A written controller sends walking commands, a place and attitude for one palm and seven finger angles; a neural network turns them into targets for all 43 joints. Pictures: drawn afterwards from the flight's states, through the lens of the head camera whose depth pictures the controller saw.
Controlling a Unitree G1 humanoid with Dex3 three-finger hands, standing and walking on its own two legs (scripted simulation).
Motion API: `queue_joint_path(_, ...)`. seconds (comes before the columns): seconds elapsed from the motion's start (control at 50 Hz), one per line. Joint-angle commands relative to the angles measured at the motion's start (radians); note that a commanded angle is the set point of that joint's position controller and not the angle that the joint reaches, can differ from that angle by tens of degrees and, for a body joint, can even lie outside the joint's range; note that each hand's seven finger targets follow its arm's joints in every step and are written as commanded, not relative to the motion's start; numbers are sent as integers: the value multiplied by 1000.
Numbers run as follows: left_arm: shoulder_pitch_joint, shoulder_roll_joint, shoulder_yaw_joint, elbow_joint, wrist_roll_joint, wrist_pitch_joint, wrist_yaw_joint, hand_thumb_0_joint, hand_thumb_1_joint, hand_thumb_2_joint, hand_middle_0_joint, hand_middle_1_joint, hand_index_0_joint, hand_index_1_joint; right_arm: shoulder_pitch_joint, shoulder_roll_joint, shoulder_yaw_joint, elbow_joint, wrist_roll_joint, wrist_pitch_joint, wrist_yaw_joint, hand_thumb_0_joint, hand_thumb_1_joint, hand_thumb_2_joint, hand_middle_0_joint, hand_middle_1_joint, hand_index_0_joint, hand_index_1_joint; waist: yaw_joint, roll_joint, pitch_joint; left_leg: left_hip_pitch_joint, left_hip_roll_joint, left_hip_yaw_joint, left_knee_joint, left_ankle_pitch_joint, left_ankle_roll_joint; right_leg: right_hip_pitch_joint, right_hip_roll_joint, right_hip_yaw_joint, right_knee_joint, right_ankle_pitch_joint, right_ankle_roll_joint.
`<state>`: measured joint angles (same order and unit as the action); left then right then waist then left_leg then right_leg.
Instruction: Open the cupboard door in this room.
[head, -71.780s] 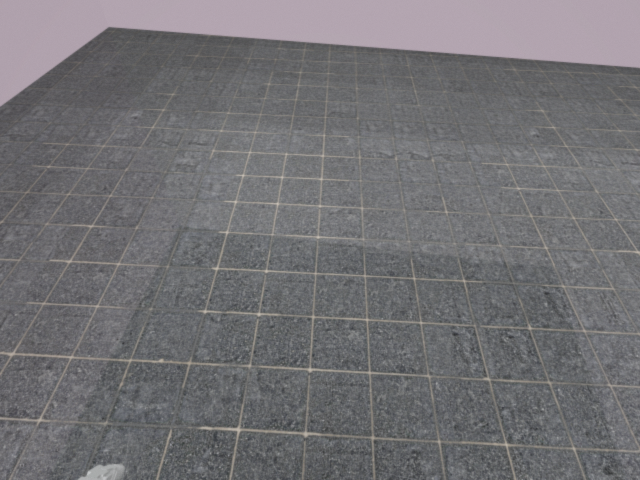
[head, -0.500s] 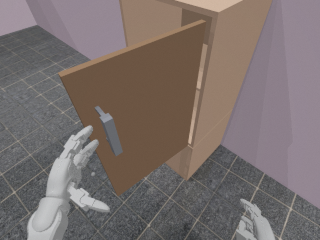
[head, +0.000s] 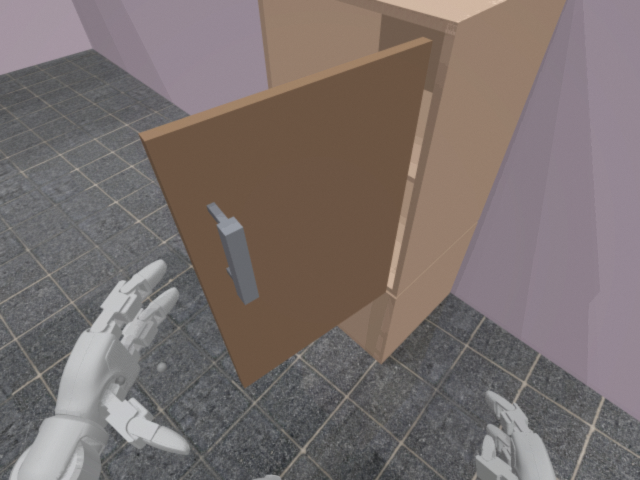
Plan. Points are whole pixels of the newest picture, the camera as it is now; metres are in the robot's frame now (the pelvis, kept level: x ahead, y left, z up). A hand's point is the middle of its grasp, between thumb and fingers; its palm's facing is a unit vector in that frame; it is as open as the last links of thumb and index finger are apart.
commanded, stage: draw the hand back to the body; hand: left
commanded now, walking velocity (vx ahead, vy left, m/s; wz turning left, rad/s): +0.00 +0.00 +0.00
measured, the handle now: (232, 254) +0.36 +0.14 +0.11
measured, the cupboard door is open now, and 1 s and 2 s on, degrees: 83 83 83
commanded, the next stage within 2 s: step back with the hand held close in 1.46 s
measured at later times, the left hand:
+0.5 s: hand (95, 356) +0.20 +0.23 +0.14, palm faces +0.19 -0.95 -0.23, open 15.6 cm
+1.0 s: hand (51, 298) +0.24 +0.27 +0.18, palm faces +0.39 -0.83 -0.39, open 10.1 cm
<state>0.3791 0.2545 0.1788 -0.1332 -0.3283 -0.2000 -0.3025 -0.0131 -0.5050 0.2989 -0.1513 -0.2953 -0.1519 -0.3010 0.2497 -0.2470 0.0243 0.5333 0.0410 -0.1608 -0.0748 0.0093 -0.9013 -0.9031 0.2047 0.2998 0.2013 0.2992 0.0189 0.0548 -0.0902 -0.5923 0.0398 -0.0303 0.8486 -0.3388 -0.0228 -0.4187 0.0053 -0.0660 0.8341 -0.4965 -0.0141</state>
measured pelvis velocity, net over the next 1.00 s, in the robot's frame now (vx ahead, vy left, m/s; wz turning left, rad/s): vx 0.03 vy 0.02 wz -0.05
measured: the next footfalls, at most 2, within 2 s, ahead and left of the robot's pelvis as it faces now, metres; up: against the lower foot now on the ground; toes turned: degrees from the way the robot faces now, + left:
none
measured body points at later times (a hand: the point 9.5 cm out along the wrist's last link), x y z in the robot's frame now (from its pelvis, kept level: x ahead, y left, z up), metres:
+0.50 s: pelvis -0.01 +0.01 +0.02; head -0.02 +0.01 +0.47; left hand +0.19 +0.28 +0.15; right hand +0.18 -0.21 -0.04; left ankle +0.06 +0.13 -0.70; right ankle -0.04 -0.11 -0.70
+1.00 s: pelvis +0.03 +0.02 +0.04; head +0.02 +0.01 +0.49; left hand +0.21 +0.31 +0.20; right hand +0.21 -0.20 -0.04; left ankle +0.06 +0.13 -0.70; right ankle -0.04 -0.11 -0.70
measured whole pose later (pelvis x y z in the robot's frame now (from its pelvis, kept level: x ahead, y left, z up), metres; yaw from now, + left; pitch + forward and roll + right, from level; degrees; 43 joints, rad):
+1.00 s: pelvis +0.03 +0.02 +0.04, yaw -3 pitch -3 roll +0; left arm 0.47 0.34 0.30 -0.37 -0.06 -0.06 0.13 0.00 0.45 0.71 -0.19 -0.30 -0.19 -0.30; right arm 0.18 -0.21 0.03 0.62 0.00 -0.09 -0.08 0.01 -0.90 -0.90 0.21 0.30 0.20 0.30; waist 0.06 0.04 0.01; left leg -0.17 0.01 0.05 0.44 -0.21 0.01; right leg -0.01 -0.03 0.00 0.38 -0.31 0.02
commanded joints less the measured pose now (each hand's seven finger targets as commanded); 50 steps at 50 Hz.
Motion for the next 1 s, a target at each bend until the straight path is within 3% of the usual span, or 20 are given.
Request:
queue_joint_path(0.0, -134, 176, 122, -254, -13, -49, 31, 0, -500, 300, -150, -300, -150, -300, -97, -104, -32, -170, 1, -64, -12, 0, -900, -900, 200, 300, 200, 300, 1, -12, -106, 215, -38, 2, -127, 94, 46, -84, 26, 30, -194, 240, 12)
queue_joint_path(0.06, -102, 144, 98, -267, -14, -22, 37, 0, -500, 300, -150, -300, -150, -300, -104, -97, -26, -176, 5, -71, -12, 0, -900, -900, 200, 300, 200, 300, 8, 11, -100, 239, -35, -1, -156, 75, 42, -82, 26, 16, -203, 215, 11)
queue_joint_path(0.1, -81, 158, 114, -264, -15, 2, 39, 0, -500, 300, -150, -300, -150, -300, -110, -100, -25, -174, 6, -74, -12, 0, -900, -900, 200, 300, 200, 300, 13, -22, -96, 236, -34, -1, -164, 77, 44, -61, 29, 15, -216, 219, 13)
queue_joint_path(0.14, -95, 164, 117, -292, -18, 20, 38, 0, -500, 300, -150, -300, -150, -300, -112, -100, -23, -175, 9, -78, -13, 0, -900, -900, 200, 300, 200, 300, 13, 7, -84, 245, -33, -1, -180, 62, 42, -65, 26, 13, -227, 200, 13)
queue_joint_path(0.2, -66, 186, 154, -293, -26, 41, 33, 0, -500, 300, -150, -300, -150, -300, -119, -103, -22, -168, 8, -86, -16, 0, -900, -900, 200, 300, 200, 300, 19, -32, -71, 248, -33, -1, -186, 78, 44, -40, 31, 15, -245, 215, 13)
queue_joint_path(0.26, -82, 172, 137, -352, -31, 46, 26, 0, -500, 300, -150, -300, -150, -300, -120, -103, -18, -170, 12, -98, -17, 0, -900, -900, 200, 300, 200, 300, 16, 23, -68, 279, -33, -5, -209, 62, 41, -48, 31, 3, -250, 195, 11)
queue_joint_path(0.28, -78, 170, 138, -360, -33, 49, 25, 0, -465, 315, -151, -300, -151, -300, -117, -101, -17, -168, 12, -103, -17, 0, -900, -900, 200, 300, 200, 300, 16, 34, -63, 287, -33, -7, -214, 66, 41, -46, 31, 0, -252, 204, 10)
queue_joint_path(0.3, -73, 183, 151, -350, -33, 54, 26, 0, -430, 330, -153, -300, -153, -300, -121, -104, -17, -161, 11, -107, -17, 0, -900, -900, 200, 300, 200, 300, 14, -7, -52, 279, -31, -10, -212, 65, 44, -38, 34, 1, -261, 202, 12)
queue_joint_path(0.36, -83, 197, 170, -364, -39, 67, 15, 0, -325, 375, -156, -300, -156, -300, -120, -107, -17, -153, 14, -115, -24, 0, -900, -900, 200, 300, 200, 300, 16, 7, -48, 293, -33, -11, -229, 53, 41, -35, 32, -1, -275, 186, 13)
queue_joint_path(0.38, -168, 303, 183, -440, 127, 49, 182, 0, -290, 390, -158, -300, -158, -300, -172, -93, -13, -149, -6, -101, -45, 0, -900, -900, 200, 300, 200, 300, 47, 8, 20, 310, -37, 11, -263, 15, 42, -50, 15, 63, -388, 142, 1)
queue_joint_path(0.4, -116, 234, 150, -399, 141, 61, 255, 0, -255, 405, -159, -300, -159, -300, -162, -81, -8, -136, -16, -99, -57, 0, -900, -900, 200, 300, 200, 300, 22, -22, 90, 318, -37, 23, -269, -17, 40, -72, 3, 67, -445, 75, 3)
queue_joint_path(0.42, -88, 195, 113, -396, 172, 70, 299, 0, -220, 420, -160, -300, -160, -300, -158, -81, -6, -124, -20, -87, -59, 0, -900, -900, 200, 300, 200, 300, 18, -17, 82, 347, -33, 24, -280, -27, 41, -48, -5, 63, -453, 50, 4)
queue_joint_path(0.46, -39, 180, 99, -399, 211, 73, 356, 0, -150, 450, -162, -300, -162, -300, -158, -81, -8, -111, -28, -69, -59, 0, -900, -900, 200, 300, 200, 300, 20, -10, 53, 398, -27, 25, -318, -3, 45, 4, -7, 48, -455, 88, 3)
queue_joint_path(0.5, -25, 204, 116, -416, 241, 64, 394, 0, -80, 480, -165, -300, -165, -300, -166, -87, -11, -98, -36, -61, -54, 0, -900, -900, 200, 300, 200, 300, 27, 6, 21, 443, -25, 28, -353, 46, 46, 61, -4, 42, -466, 152, 1)
queue_joint_path(0.52, -9, 186, 100, -433, 249, 63, 405, 0, -45, 495, -166, -300, -166, -300, -165, -82, -11, -98, -37, -57, -53, 0, -900, -900, 200, 300, 200, 300, 24, 25, 11, 461, -19, 28, -374, 71, 45, 95, -7, 35, -454, 184, 0)
queue_joint_path(0.56, -10, 195, 110, -435, 260, 64, 422, 0, 25, 525, -169, -300, -169, -300, -171, -82, -13, -92, -40, -48, -50, 0, -900, -900, 200, 300, 200, 300, 25, -2, 21, 486, -15, 31, -403, 106, 45, 123, -4, 31, -467, 225, 3)
queue_joint_path(0.6, -9, 231, 151, -428, 268, 64, 435, 0, 95, 555, -171, -300, -171, -300, -176, -89, -15, -81, -45, -39, -49, 0, -900, -900, 200, 300, 200, 300, 33, -16, 25, 500, -15, 36, -421, 146, 45, 163, -1, 31, -491, 260, 2)
queue_joint_path(0.64, -16, 217, 145, -447, 275, 63, 440, 0, 165, 585, -174, -300, -174, -300, -181, -84, -17, -80, -45, -30, -45, 0, -900, -900, 200, 300, 200, 300, 33, 26, 21, 531, -13, 40, -441, 187, 42, 185, 0, 28, -490, 295, -1)
queue_joint_path(0.72, 8, 214, 159, -448, 276, 66, 445, 0, 305, 645, -179, -300, -179, -300, -180, -84, -22, -76, -47, -18, -35, 0, -900, -900, 200, 300, 200, 300, 37, 15, 22, 559, -8, 44, -460, 264, 41, 231, 2, 25, -497, 364, -1)
queue_joint_path(0.98, -7, 268, 264, -467, 268, 73, 443, 0, 760, 840, -195, -300, -195, -300, -184, -82, -39, -70, -47, 24, -16, 0, -900, -900, 200, 300, 200, 300, 47, 21, 5, 596, -8, 66, -457, 387, 39, 270, 4, 28, -508, 485, 5)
